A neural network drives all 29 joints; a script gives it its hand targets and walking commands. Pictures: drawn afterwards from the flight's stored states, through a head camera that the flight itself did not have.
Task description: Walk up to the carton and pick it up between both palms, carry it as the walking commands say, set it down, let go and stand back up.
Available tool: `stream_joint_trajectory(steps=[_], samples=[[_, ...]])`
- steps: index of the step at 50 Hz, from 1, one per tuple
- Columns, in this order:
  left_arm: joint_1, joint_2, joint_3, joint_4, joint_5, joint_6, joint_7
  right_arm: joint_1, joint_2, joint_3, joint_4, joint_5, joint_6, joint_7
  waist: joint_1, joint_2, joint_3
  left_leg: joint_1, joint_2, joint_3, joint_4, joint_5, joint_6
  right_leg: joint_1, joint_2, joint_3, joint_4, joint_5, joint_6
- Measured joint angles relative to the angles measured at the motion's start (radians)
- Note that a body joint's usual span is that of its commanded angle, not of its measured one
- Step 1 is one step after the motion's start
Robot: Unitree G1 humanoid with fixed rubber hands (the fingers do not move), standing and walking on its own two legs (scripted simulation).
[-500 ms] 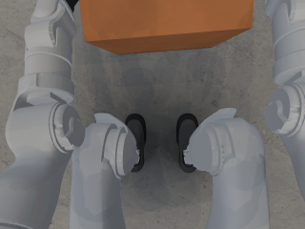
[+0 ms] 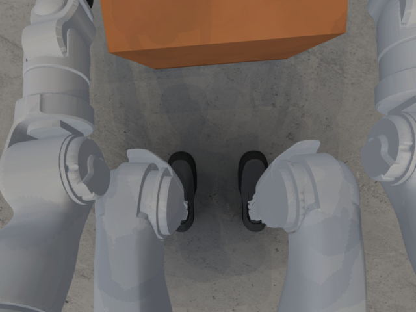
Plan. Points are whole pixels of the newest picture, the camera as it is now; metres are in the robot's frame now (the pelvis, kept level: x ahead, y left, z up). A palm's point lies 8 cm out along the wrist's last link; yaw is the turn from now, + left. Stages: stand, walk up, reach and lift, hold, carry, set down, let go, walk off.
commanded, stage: set down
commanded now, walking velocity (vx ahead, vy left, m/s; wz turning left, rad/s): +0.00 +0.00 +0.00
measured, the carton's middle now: out of the picture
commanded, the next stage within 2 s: none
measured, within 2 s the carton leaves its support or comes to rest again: neither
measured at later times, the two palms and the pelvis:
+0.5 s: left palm (80, 0) +0.54 +0.17 -0.16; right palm out of the picture +0.56 -0.22 -0.15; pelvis +0.00 +0.00 +0.00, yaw -1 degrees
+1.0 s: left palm out of the picture +0.54 +0.21 -0.14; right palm out of the picture +0.56 -0.25 -0.13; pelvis +0.01 +0.00 +0.00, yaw +0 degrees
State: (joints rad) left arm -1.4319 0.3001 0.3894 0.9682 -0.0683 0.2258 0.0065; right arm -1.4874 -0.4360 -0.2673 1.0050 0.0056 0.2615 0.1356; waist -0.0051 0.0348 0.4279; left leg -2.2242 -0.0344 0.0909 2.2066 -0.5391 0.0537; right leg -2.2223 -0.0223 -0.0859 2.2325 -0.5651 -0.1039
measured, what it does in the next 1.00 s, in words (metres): stands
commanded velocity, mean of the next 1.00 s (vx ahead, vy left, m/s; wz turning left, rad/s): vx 0.00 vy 0.00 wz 0.00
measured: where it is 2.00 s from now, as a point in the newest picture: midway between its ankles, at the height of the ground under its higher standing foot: (217, 204)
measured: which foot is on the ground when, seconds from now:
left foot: down 0.00-1.00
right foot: down 0.00-1.00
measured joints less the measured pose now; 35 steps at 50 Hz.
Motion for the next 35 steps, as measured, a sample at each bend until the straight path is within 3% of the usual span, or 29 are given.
stream_joint_trajectory(steps=[12,18,26,35], samples=[[-0.005,0.002,-0.020,0.019,-0.007,-0.019,0.016,-0.003,-0.008,0.020,0.029,0.015,-0.030,-0.006,0.003,-0.006,0.022,0.023,0.001,0.000,0.012,-0.012,-0.001,0.023,0.003,-0.001,0.011,-0.010,0.001],[-0.011,-0.006,-0.041,0.046,-0.006,-0.055,0.046,-0.011,-0.018,0.061,0.078,0.036,-0.077,-0.045,0.012,-0.012,0.034,0.043,0.007,0.002,0.016,-0.022,-0.002,0.038,0.011,0.002,0.013,-0.014,0.005],[0.007,0.006,-0.160,0.114,-0.113,-0.112,0.114,-0.011,-0.056,0.166,0.148,0.159,-0.152,-0.143,0.028,-0.017,0.024,0.024,0.009,0.005,0.010,-0.028,-0.001,0.015,0.016,0.007,0.008,-0.017,0.009],[0.079,0.049,-0.227,0.051,-0.182,-0.124,0.123,0.024,-0.109,0.206,0.143,0.240,-0.171,-0.155,0.030,-0.025,-0.009,-0.017,0.010,0.012,0.026,-0.034,0.004,-0.027,0.014,0.011,0.027,-0.025,0.008]])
